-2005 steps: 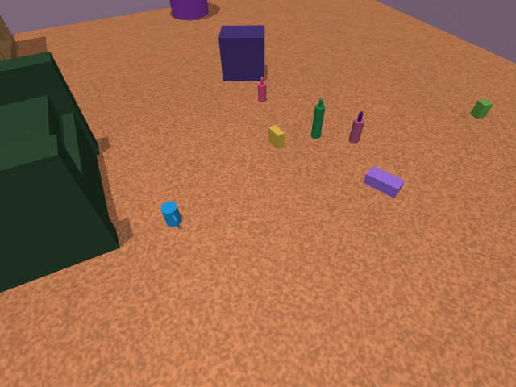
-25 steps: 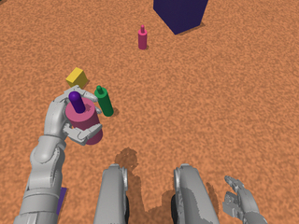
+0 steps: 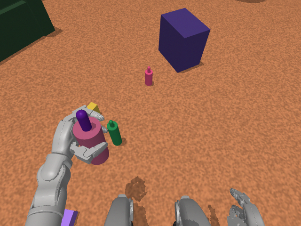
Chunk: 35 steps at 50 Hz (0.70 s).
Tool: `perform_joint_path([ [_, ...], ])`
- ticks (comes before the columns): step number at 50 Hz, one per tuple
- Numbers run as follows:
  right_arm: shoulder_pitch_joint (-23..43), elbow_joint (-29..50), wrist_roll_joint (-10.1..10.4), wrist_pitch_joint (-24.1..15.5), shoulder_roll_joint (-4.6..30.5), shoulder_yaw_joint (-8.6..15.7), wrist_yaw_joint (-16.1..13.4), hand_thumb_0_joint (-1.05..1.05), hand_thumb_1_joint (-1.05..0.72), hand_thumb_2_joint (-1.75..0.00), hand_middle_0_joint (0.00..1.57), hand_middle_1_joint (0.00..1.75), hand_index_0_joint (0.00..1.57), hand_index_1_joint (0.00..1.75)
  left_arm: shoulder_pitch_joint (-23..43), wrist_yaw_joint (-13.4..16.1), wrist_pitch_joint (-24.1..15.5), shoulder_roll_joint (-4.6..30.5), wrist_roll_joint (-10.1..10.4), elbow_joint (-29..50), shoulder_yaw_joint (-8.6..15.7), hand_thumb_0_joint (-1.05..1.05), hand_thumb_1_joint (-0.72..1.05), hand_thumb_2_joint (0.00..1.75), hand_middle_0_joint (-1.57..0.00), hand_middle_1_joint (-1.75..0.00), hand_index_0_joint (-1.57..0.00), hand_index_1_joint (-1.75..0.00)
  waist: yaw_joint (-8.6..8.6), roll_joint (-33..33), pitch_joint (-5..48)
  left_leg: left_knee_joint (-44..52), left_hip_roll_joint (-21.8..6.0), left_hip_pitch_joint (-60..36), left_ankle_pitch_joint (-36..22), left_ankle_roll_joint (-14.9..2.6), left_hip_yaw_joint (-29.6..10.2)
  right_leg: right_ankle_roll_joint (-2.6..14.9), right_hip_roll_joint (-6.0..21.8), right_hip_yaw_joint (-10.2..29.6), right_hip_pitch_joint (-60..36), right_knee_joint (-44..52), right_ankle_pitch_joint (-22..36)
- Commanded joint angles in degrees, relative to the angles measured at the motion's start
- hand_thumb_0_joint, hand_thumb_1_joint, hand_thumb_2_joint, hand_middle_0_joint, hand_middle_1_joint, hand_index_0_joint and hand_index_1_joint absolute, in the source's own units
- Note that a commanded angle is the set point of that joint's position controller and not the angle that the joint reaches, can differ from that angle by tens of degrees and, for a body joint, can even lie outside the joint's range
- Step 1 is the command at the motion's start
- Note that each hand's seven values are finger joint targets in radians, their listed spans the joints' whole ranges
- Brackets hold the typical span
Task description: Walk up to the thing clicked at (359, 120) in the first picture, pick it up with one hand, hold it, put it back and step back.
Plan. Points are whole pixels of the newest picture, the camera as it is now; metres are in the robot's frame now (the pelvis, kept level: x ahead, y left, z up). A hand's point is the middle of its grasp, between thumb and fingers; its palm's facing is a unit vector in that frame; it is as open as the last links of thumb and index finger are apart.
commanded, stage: lift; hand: left
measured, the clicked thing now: (90, 137) +0.34 +0.17 +0.04
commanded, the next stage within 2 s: hold in 0.72 s
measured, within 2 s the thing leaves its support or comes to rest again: neither
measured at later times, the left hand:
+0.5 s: hand (88, 120) +0.35 +0.16 +0.10, palm faces -0.15 -0.99 +0.00, open 9.1 cm
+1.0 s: hand (87, 110) +0.36 +0.15 +0.13, palm faces -0.17 -0.99 +0.01, open 9.1 cm
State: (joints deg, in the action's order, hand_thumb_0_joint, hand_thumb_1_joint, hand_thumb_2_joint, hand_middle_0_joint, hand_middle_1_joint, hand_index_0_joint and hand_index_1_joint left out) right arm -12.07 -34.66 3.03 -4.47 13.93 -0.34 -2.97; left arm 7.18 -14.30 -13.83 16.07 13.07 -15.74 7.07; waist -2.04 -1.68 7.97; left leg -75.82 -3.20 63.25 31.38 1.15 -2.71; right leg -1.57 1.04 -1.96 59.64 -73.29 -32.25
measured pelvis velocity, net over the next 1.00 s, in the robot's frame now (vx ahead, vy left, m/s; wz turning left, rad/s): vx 0.04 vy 0.00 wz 0.00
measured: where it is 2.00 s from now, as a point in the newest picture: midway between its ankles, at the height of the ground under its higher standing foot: outside the picture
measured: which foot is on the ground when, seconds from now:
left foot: down 0.00-1.00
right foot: down 0.00-1.00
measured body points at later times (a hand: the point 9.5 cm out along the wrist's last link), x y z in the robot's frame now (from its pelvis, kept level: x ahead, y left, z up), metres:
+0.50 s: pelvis +0.02 +0.00 +0.06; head +0.08 +0.01 +0.50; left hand +0.35 +0.21 +0.10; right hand +0.15 -0.25 -0.05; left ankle +0.04 +0.13 -0.62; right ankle +0.03 -0.14 -0.62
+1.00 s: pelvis +0.04 +0.00 +0.08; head +0.08 +0.00 +0.52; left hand +0.37 +0.21 +0.13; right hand +0.16 -0.25 -0.03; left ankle +0.04 +0.13 -0.62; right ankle +0.03 -0.14 -0.62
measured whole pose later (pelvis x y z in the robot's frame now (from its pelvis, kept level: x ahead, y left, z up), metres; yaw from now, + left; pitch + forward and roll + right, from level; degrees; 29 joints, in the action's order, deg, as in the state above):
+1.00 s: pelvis +0.04 +0.00 +0.08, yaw +0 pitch +9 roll -1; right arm -13.9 -38.0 1.1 -2.7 13.4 -0.7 -4.1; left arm 9.9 -20.0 -18.6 14.1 13.8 -27.7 8.4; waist -1.6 -1.2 3.6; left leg -52.5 -3.4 35.8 25.3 1.3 -0.3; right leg -1.4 0.9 -0.9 33.1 -50.3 -25.7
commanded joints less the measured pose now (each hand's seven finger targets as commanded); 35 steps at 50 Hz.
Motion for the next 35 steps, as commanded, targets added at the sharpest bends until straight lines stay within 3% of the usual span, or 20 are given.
perform_joint_path([
  [1,-1.06,6.38,-0.25,-2.60,8.01,3.36,-0.84,0.00,-0.88,-0.89,0.20,0.30,0.20,0.30,14.78,-0.29,-5.35,6.84,1.93,12.33,3.94,0.00,0.23,1.28,-1.32,-1.47,-1.35,-1.45,-0.85,-0.46,20.93,13.32,2.09,-20.68,-14.25,-1.59,0.26,2.26,-1.46,-0.06,-12.83,13.87,17.32],
  [7,-1.19,5.94,-0.77,-2.34,7.65,3.16,-0.70,0.00,-0.88,-0.89,0.20,0.30,0.20,0.30,14.96,-0.75,-6.11,7.58,1.09,10.11,4.24,0.00,0.26,1.29,-1.34,-1.47,-1.36,-1.46,-0.02,-0.99,18.97,17.12,2.22,-24.31,-15.93,-1.44,1.10,2.18,-1.57,-0.05,-17.24,17.38,18.86],
  [14,-0.82,5.84,-0.92,-2.30,7.59,2.99,-0.82,0.00,-0.88,-0.89,0.20,0.30,0.20,0.30,17.58,-1.29,-6.90,7.42,1.12,8.33,4.23,0.00,0.29,1.32,-1.34,-1.49,-1.36,-1.48,-0.16,-0.84,15.75,22.06,2.04,-27.88,-13.83,-1.26,1.18,2.28,-1.59,-0.18,-19.82,21.24,16.55],
  [21,-0.97,5.22,-1.17,-2.20,7.58,2.92,-1.08,0.00,-0.87,-0.89,0.20,0.30,0.20,0.30,19.01,-2.49,-8.04,7.37,1.65,6.54,4.69,0.00,0.34,1.32,-1.29,-1.47,-1.32,-1.46,-0.12,-0.81,15.01,24.66,2.01,-31.33,-15.65,-1.22,1.59,2.23,-1.66,-0.14,-23.20,23.87,18.53],
  [23,-0.78,4.93,-1.18,-2.20,7.51,2.77,-1.16,0.00,-0.86,-0.89,0.20,0.30,0.20,0.30,18.74,-3.41,-8.36,6.71,1.75,5.43,3.69,0.00,0.35,1.33,-1.30,-1.47,-1.32,-1.46,-0.40,-0.48,13.89,25.53,1.99,-31.76,-15.41,-1.24,1.63,2.19,-1.71,-0.23,-23.93,24.77,18.33],
  [24,-1.03,4.80,-1.24,-2.19,7.75,3.01,-1.27,0.00,-0.87,-0.89,0.20,0.30,0.20,0.30,18.90,-3.57,-8.53,7.32,2.01,5.56,4.74,0.00,0.36,1.33,-1.30,-1.47,-1.32,-1.46,-0.30,-0.56,15.21,25.82,1.95,-32.96,-16.19,-1.16,1.54,2.23,-1.75,-0.24,-24.80,24.80,19.02],
  [27,-1.15,4.29,-1.21,-2.10,7.83,2.90,-1.38,0.00,-0.87,-0.89,0.20,0.30,0.20,0.30,18.79,-4.69,-8.75,6.90,2.59,5.21,4.49,0.00,0.38,1.35,-1.31,-1.48,-1.33,-1.48,0.05,-1.66,15.50,26.59,1.74,-35.73,-20.15,-0.87,1.41,2.39,-1.92,-0.55,-25.71,25.05,22.04],
  [33,-0.61,4.08,-1.47,-1.76,7.29,2.48,-1.45,0.00,-0.85,-0.89,0.20,0.30,0.20,0.30,20.73,-5.47,-9.36,7.21,2.68,3.36,5.05,0.00,0.39,1.36,-1.30,-1.49,-1.32,-1.48,0.06,-0.19,12.38,27.45,2.19,-34.09,-19.35,-1.38,2.41,1.97,-1.54,0.23,-28.24,27.44,22.83],
  [35,-1.03,3.84,-1.57,-1.37,7.31,2.57,-1.51,0.00,-0.86,-0.89,0.20,0.30,0.20,0.30,19.53,-5.45,-9.42,7.03,2.55,2.93,5.27,0.00,0.37,1.36,-1.30,-1.49,-1.32,-1.48,0.38,-0.84,13.70,27.92,2.07,-36.03,-21.41,-1.15,2.42,2.08,-1.70,-0.01,-29.13,27.38,24.23],
])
